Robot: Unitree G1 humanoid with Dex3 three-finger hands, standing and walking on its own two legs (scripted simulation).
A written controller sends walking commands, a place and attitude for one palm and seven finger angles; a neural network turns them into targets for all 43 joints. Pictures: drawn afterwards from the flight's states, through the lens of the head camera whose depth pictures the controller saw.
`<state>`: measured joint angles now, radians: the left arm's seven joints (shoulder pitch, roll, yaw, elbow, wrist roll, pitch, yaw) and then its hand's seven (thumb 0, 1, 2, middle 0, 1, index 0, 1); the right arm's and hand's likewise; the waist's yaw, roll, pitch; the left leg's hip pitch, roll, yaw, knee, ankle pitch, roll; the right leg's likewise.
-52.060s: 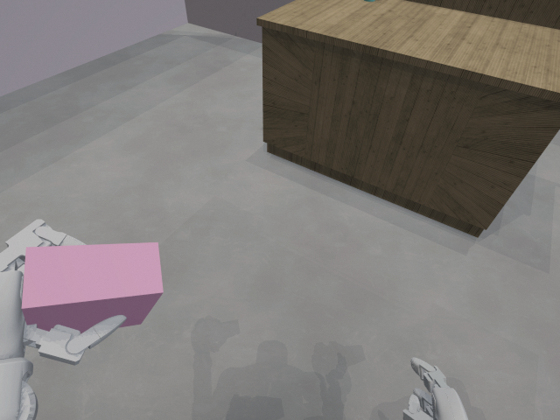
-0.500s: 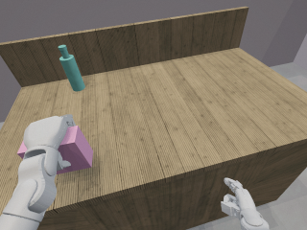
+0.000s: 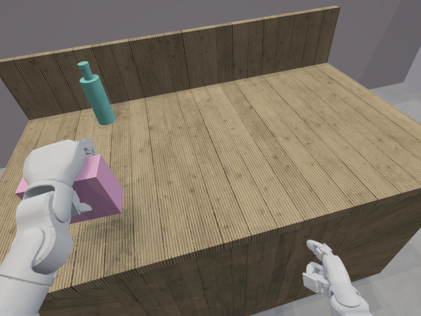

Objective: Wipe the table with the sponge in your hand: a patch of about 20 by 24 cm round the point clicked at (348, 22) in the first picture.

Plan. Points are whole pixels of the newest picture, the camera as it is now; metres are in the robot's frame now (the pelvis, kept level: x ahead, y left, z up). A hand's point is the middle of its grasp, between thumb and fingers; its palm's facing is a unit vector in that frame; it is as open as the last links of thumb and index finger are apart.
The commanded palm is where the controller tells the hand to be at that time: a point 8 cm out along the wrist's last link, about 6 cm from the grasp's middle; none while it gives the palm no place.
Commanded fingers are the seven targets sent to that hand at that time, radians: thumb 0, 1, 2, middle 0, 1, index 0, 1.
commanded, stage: lift the sponge slowly off the table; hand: left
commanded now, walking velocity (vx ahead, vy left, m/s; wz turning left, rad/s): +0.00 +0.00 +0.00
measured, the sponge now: (80, 197) +0.27 +0.30 +0.11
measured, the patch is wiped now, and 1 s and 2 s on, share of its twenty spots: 0.95 0.95 0.95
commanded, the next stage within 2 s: bring the sponge back beside the body in 0.20 s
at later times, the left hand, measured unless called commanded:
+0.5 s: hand (73, 183) +0.26 +0.30 +0.15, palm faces +0.11 -0.09 -0.99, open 9.8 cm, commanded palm +0.22 +0.29 +0.23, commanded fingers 0.00 0.10 1.30 -1.20 -1.60 -1.20 -1.60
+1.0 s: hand (65, 201) +0.23 +0.29 +0.15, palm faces +0.13 -0.12 -0.98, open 9.8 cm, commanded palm +0.19 +0.29 +0.22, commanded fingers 0.00 0.10 1.30 -1.20 -1.60 -1.20 -1.60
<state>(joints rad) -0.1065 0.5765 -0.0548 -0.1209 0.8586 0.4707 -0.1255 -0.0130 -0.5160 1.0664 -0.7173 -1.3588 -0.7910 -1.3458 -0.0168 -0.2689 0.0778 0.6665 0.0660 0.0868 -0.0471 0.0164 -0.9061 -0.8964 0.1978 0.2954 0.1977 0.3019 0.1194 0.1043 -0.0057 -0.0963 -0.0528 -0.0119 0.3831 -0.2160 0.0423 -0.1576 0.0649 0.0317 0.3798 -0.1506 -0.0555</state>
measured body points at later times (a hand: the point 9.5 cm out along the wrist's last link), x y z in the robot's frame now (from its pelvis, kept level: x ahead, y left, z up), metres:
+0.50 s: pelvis +0.00 +0.00 +0.00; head -0.02 -0.04 +0.45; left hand +0.25 +0.30 +0.21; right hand +0.26 -0.18 -0.07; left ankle +0.00 +0.09 -0.74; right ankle +0.04 -0.09 -0.74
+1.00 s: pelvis +0.00 +0.01 +0.00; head -0.03 -0.03 +0.45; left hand +0.22 +0.30 +0.20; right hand +0.26 -0.18 -0.07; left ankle +0.00 +0.09 -0.74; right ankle +0.04 -0.09 -0.74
